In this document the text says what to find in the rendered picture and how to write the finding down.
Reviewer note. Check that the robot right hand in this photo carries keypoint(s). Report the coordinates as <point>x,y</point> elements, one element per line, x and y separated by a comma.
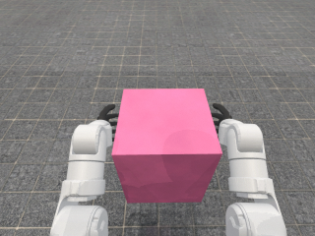
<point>224,115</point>

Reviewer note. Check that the robot left upper arm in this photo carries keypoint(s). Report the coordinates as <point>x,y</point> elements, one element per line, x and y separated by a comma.
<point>73,220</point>

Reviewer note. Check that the robot left hand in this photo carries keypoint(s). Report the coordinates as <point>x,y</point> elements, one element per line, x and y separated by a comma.
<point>104,116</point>

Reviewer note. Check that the robot right upper arm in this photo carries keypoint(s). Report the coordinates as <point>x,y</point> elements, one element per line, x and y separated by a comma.
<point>253,219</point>

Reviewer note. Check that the robot left forearm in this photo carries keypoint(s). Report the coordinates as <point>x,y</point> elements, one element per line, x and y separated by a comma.
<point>84,181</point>

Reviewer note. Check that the carton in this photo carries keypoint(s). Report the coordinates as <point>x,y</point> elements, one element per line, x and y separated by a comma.
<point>166,148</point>

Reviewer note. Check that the robot right forearm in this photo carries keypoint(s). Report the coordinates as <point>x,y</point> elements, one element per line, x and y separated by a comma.
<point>247,163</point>

